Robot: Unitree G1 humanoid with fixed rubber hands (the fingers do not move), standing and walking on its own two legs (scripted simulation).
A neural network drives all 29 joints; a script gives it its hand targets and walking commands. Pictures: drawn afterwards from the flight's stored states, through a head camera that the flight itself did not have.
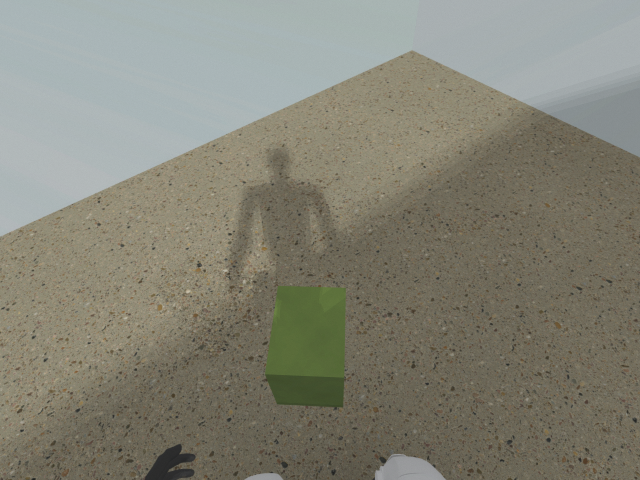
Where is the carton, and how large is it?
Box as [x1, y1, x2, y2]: [265, 286, 345, 406]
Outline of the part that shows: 278,286 265,370 265,375 276,402 280,404 342,406 345,288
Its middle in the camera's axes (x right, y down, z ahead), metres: -0.03 +0.32 +1.15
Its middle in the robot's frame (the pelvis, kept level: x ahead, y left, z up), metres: +0.55 +0.05 -0.62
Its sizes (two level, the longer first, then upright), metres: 0.262 0.200 0.255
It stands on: the floor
